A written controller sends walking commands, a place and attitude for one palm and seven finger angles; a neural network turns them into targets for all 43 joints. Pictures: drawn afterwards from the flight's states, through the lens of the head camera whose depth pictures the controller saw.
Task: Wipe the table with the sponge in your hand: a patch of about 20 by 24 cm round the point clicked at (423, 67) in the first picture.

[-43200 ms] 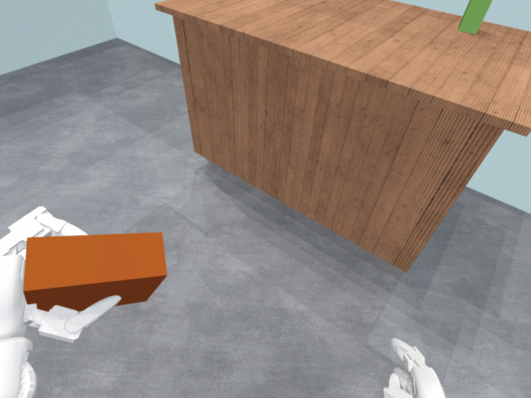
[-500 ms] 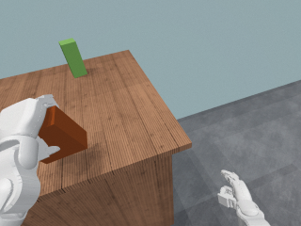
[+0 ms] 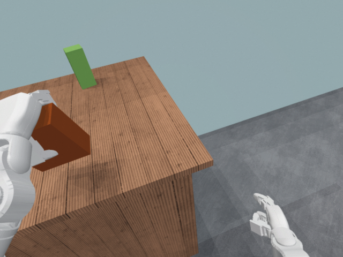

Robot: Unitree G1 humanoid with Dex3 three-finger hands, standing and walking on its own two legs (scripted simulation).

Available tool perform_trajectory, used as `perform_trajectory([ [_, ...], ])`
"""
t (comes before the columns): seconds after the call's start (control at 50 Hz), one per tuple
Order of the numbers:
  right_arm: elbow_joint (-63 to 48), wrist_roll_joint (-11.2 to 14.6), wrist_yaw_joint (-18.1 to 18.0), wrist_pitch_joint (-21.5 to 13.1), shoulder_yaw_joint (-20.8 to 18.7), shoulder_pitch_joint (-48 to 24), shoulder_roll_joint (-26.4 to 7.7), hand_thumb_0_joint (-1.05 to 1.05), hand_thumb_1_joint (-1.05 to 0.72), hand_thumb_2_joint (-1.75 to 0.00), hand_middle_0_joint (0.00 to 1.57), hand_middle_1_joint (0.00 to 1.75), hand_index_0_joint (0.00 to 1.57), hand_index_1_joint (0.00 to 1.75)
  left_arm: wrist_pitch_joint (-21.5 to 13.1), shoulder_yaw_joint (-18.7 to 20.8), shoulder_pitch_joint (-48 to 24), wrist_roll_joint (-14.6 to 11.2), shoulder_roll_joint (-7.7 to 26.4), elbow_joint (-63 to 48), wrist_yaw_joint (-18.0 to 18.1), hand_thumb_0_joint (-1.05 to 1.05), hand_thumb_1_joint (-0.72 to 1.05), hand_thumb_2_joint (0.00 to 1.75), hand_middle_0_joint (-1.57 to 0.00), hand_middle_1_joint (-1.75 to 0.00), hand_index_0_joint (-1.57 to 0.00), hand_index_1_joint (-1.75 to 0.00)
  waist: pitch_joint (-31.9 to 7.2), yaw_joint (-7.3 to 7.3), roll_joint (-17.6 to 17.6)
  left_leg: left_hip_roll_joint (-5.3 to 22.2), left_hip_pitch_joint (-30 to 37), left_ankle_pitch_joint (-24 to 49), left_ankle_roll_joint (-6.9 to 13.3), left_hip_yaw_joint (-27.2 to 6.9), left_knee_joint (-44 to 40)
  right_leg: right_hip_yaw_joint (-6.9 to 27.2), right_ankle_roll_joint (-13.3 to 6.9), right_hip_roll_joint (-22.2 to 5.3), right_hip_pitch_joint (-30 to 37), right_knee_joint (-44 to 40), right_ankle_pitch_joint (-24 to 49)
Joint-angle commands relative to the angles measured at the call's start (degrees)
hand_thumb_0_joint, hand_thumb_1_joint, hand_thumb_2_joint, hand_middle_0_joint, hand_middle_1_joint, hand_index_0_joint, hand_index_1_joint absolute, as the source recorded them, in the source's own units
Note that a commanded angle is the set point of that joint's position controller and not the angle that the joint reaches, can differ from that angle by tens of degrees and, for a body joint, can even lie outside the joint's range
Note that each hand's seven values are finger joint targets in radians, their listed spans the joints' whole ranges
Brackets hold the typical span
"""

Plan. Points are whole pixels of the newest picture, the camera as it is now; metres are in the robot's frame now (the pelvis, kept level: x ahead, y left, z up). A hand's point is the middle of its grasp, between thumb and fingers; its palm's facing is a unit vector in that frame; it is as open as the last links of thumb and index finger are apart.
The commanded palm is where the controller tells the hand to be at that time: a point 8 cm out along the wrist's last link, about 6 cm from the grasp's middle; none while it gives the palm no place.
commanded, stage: lift the sponge slowly off the table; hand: left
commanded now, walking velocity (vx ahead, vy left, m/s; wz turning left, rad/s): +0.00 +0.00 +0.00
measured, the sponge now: (54, 145) +0.25 +0.30 +0.19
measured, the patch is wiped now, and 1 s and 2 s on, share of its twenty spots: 1.00 1.00 1.00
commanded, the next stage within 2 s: bring the sponge back beside the body in 0.40 s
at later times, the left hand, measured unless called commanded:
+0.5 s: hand (36, 118) +0.24 +0.29 +0.27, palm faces +0.37 -0.08 -0.93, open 9.6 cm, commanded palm +0.17 +0.30 +0.33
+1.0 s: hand (33, 129) +0.22 +0.29 +0.26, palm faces +0.38 -0.12 -0.92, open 9.6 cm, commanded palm +0.16 +0.30 +0.32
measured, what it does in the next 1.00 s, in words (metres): stands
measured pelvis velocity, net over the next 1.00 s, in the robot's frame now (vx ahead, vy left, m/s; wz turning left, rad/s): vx -0.01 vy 0.01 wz -0.01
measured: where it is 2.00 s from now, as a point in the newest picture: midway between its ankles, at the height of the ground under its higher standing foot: outside the picture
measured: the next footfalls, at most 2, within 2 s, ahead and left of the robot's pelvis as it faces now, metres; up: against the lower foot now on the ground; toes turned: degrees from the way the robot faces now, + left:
none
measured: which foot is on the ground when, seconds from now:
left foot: down 0.00-1.00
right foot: down 0.00-1.00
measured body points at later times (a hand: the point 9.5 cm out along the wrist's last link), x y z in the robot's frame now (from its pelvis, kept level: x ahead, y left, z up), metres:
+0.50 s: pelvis +0.00 +0.01 +0.00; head -0.03 -0.06 +0.45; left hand +0.22 +0.29 +0.32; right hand +0.28 -0.16 -0.06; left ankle +0.00 +0.11 -0.74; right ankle +0.02 -0.07 -0.74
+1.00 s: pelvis -0.01 +0.01 +0.00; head -0.04 -0.04 +0.45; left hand +0.20 +0.29 +0.30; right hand +0.27 -0.16 -0.06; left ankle +0.00 +0.11 -0.74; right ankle +0.02 -0.07 -0.74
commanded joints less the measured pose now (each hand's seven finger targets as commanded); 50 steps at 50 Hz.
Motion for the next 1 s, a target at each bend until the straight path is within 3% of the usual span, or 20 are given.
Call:
perform_trajectory([
  [0.0, -11.63, 0.29, -0.8, -3.79, -1.72, -15.22, -4.12, 0.0, -0.9, -0.9, 0.2, 0.3, 0.2, 0.3, -0.55, 10.25, -17.8, 3.04, 15.92, -8.22, 1.99, 0.0, 0.1, 1.3, -1.2, -1.6, -1.2, -1.6, -10.29, 0.07, -4.48, -0.26, -3.28, 11.25, 1.19, -0.98, -1.73, 6.74, 1.43, -4.72, 6.88, -4.73, 5.16],
  [0.06, -10.87, -0.14, -1.33, -3.98, -2.07, -15.67, -4.32, 0.0, -0.9, -0.9, 0.2, 0.3, 0.2, 0.3, -1.22, 11.9, -20.03, 2.85, 18.49, -8.42, 1.75, 0.0, 0.1, 1.3, -1.2, -1.6, -1.2, -1.6, -10.49, 0.38, -4.16, -0.51, -2.62, 11.37, 1.33, -1.21, -1.74, 6.68, 1.61, -4.69, 6.76, -5.03, 5.44],
  [0.08, -11.26, 0.35, -1.27, -4.35, -2.07, -16.2, -4.47, 0.0, -0.9, -0.9, 0.2, 0.3, 0.2, 0.3, -0.44, 11.05, -20.72, 3.72, 18.09, -8.94, 1.73, 0.0, 0.1, 1.3, -1.2, -1.6, -1.2, -1.6, -10.3, 0.34, -0.87, -0.23, -2.57, 10.49, 1.13, -1.7, -2.01, 8.1, 0.94, -4.32, 5.35, -5.26, 3.45],
  [0.1, -11.8, 0.4, -1.26, -4.55, -1.67, -15.82, -3.73, 0.0, -0.9, -0.9, 0.2, 0.3, 0.2, 0.3, -0.91, 9.31, -21.44, 3.0, 15.68, -10.44, 1.75, 0.0, 0.1, 1.3, -1.2, -1.6, -1.2, -1.6, -11.02, 0.08, -2.47, -0.33, -2.42, 11.03, 1.14, -1.38, -2.15, 6.35, 1.26, -4.81, 6.89, -4.75, 4.29],
  [0.28, -11.44, 0.39, -0.76, -3.98, -1.72, -16.63, -3.97, 0.0, -0.9, -0.9, 0.2, 0.3, 0.2, 0.3, 0.51, 12.16, -22.48, 3.3, 18.24, -9.04, 2.08, 0.0, 0.1, 1.3, -1.2, -1.6, -1.2, -1.6, -10.71, 1.54, -2.2, 0.35, -2.32, 12.03, 0.86, -2.05, -3.09, 7.55, 0.42, -4.05, 5.74, -4.84, 4.89],
  [0.3, -11.74, 0.36, -0.5, -3.6, -1.33, -15.85, -3.57, 0.0, -0.9, -0.9, 0.2, 0.3, 0.2, 0.3, 0.35, 10.46, -21.73, 2.7, 15.69, -8.85, 1.96, 0.0, 0.1, 1.3, -1.2, -1.6, -1.2, -1.6, -11.02, 0.88, -5.07, 0.27, -2.64, 12.6, 0.75, -1.43, -3.23, 5.75, 0.89, -4.46, 7.3, -4.38, 5.96],
  [0.38, -12.24, 0.77, -0.01, -2.65, -1.4, -16.66, -3.67, 0.0, -0.9, -0.9, 0.2, 0.3, 0.2, 0.3, 1.44, 9.73, -20.04, 2.36, 14.77, -9.22, 1.33, 0.0, 0.1, 1.3, -1.2, -1.6, -1.2, -1.6, -9.92, 1.16, -1.99, 0.78, -2.42, 11.59, 0.68, -1.47, -3.76, 6.29, 0.74, -3.87, 5.0, -4.91, 4.48],
  [0.4, -12.56, 0.69, 0.14, -2.59, -1.02, -15.98, -3.27, 0.0, -0.9, -0.9, 0.2, 0.3, 0.2, 0.3, 1.26, 8.03, -20.07, 1.67, 12.27, -10.0, 1.39, 0.0, 0.1, 1.3, -1.2, -1.6, -1.2, -1.6, -10.21, 0.57, -4.41, 0.75, -2.55, 12.18, 0.7, -0.94, -3.88, 4.52, 1.13, -4.25, 6.23, -4.5, 5.53],
  [0.46, -12.26, 0.26, 0.02, -2.16, -1.3, -16.32, -3.72, 0.0, -0.9, -0.9, 0.2, 0.3, 0.2, 0.3, 0.99, 9.96, -22.07, 1.85, 15.21, -10.98, 1.66, 0.0, 0.1, 1.3, -1.2, -1.6, -1.2, -1.6, -11.34, 0.83, -5.14, 0.47, -2.13, 11.99, 0.9, -1.08, -3.69, 4.94, 1.23, -4.17, 6.8, -4.7, 5.64],
  [0.48, -12.62, 0.61, 0.09, -2.35, -1.26, -16.79, -3.81, 0.0, -0.9, -0.9, 0.2, 0.3, 0.2, 0.3, 1.98, 10.33, -21.38, 2.59, 15.82, -11.44, 1.9, 0.0, 0.1, 1.3, -1.2, -1.6, -1.2, -1.6, -10.98, 1.11, -2.31, 0.83, -2.13, 11.59, 0.79, -1.51, -3.77, 6.43, 0.62, -3.76, 5.52, -4.73, 4.36],
  [0.5, -12.98, 0.63, 0.15, -2.41, -0.91, -16.31, -3.25, 0.0, -0.9, -0.9, 0.2, 0.3, 0.2, 0.3, 1.75, 8.83, -21.19, 2.12, 13.43, -11.76, 2.02, 0.0, 0.1, 1.3, -1.2, -1.6, -1.2, -1.6, -11.22, 0.71, -4.75, 0.65, -2.48, 11.88, 0.79, -1.03, -3.78, 4.79, 0.95, -4.2, 6.67, -4.33, 4.64],
  [0.64, -12.07, 0.14, 0.07, -2.15, -1.53, -16.81, -3.59, 0.0, -0.9, -0.9, 0.2, 0.3, 0.2, 0.3, 1.34, 11.81, -21.12, 1.98, 16.93, -14.02, 2.86, 0.0, 0.1, 1.3, -1.2, -1.6, -1.2, -1.6, -12.77, 1.48, -2.86, 0.26, -1.9, 11.94, 0.82, -1.25, -3.47, 6.27, 0.76, -4.19, 7.93, -4.43, 4.83],
  [0.68, -12.63, 0.53, 0.15, -2.37, -1.4, -17.46, -3.52, 0.0, -0.9, -0.9, 0.2, 0.3, 0.2, 0.3, 2.23, 11.54, -19.1, 2.32, 16.2, -13.92, 2.9, 0.0, 0.1, 1.3, -1.2, -1.6, -1.2, -1.6, -11.09, 1.69, -1.52, 0.6, -2.08, 11.65, 0.74, -1.73, -3.42, 7.52, 0.28, -3.76, 5.82, -4.69, 3.73],
  [0.7, -12.58, 0.54, 0.21, -2.36, -1.16, -16.49, -3.12, 0.0, -0.9, -0.9, 0.2, 0.3, 0.2, 0.3, 1.98, 9.74, -18.4, 1.95, 13.6, -13.42, 2.89, 0.0, 0.1, 1.3, -1.2, -1.6, -1.2, -1.6, -11.16, 0.84, -4.51, 0.56, -1.96, 12.19, 0.72, -1.21, -3.55, 5.73, 0.74, -3.99, 6.72, -4.46, 4.47],
  [0.78, -12.59, 0.82, 0.16, -2.62, -1.46, -17.48, -3.54, 0.0, -0.9, -0.9, 0.2, 0.3, 0.2, 0.3, 2.35, 10.32, -17.55, 1.93, 14.33, -14.84, 3.09, 0.0, 0.1, 1.3, -1.2, -1.6, -1.2, -1.6, -9.49, 1.24, -1.02, 0.86, -1.66, 11.03, 0.73, -1.8, -3.93, 6.74, 0.38, -3.37, 4.38, -5.0, 3.0],
  [0.8, -13.07, 0.75, 0.2, -2.71, -1.15, -16.84, -3.03, 0.0, -0.9, -0.9, 0.2, 0.3, 0.2, 0.3, 1.94, 8.49, -17.37, 1.33, 11.74, -15.6, 3.2, 0.0, 0.1, 1.3, -1.2, -1.6, -1.2, -1.6, -10.03, 0.69, -3.8, 0.73, -1.81, 11.13, 0.79, -1.32, -4.02, 5.0, 0.82, -3.84, 5.67, -4.74, 3.18],
  [0.88, -12.87, 0.69, 0.0, -2.6, -1.41, -17.76, -3.51, 0.0, -0.9, -0.9, 0.2, 0.3, 0.2, 0.3, 2.33, 10.68, -17.13, 1.83, 14.46, -16.06, 3.71, 0.0, 0.1, 1.3, -1.2, -1.6, -1.2, -1.6, -9.52, 1.46, -0.93, 0.92, -1.65, 10.27, 0.72, -1.82, -4.03, 6.73, 0.36, -3.37, 4.37, -5.11, 1.92],
  [0.9, -12.9, 0.61, -0.03, -2.65, -1.1, -16.75, -3.13, 0.0, -0.9, -0.9, 0.2, 0.3, 0.2, 0.3, 2.01, 8.89, -17.49, 1.48, 12.0, -15.36, 3.87, 0.0, 0.1, 1.3, -1.2, -1.6, -1.2, -1.6, -9.5, 0.6, -4.36, 0.77, -1.97, 10.44, 0.76, -1.26, -4.13, 5.25, 0.76, -3.76, 5.53, -5.01, 2.14],
  [0.96, -12.17, 0.09, -0.2, -2.18, -1.51, -16.89, -3.51, 0.0, -0.9, -0.9, 0.2, 0.3, 0.2, 0.3, 1.45, 10.87, -17.59, 1.35, 14.57, -14.92, 4.06, 0.0, 0.1, 1.3, -1.2, -1.6, -1.2, -1.6, -10.16, 1.18, -4.02, 0.62, -1.82, 10.23, 0.81, -1.39, -4.09, 5.72, 0.8, -3.85, 6.27, -5.25, 2.46],
  [0.98, -12.73, 0.61, -0.03, -2.44, -1.41, -17.51, -3.6, 0.0, -0.9, -0.9, 0.2, 0.3, 0.2, 0.3, 2.36, 11.4, -16.67, 2.16, 15.25, -15.69, 4.17, 0.0, 0.1, 1.3, -1.2, -1.6, -1.2, -1.6, -10.07, 1.5, -1.38, 0.86, -1.52, 10.18, 0.72, -1.83, -3.96, 7.37, 0.27, -3.28, 4.77, -5.33, 1.38],
])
